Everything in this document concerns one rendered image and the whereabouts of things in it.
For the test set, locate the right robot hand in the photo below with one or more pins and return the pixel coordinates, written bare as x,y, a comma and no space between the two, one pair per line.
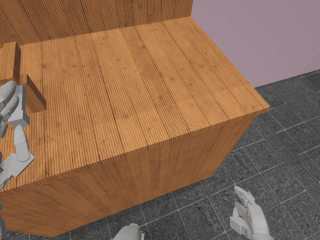
252,218

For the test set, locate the robot left thigh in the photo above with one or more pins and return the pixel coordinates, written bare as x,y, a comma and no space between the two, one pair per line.
130,232

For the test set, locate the left robot hand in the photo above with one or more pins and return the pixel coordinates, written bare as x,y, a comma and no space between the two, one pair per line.
17,162

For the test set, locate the tap lever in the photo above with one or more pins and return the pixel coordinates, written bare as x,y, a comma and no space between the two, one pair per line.
19,116

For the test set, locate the counter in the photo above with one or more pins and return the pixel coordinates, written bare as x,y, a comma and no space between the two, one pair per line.
128,100

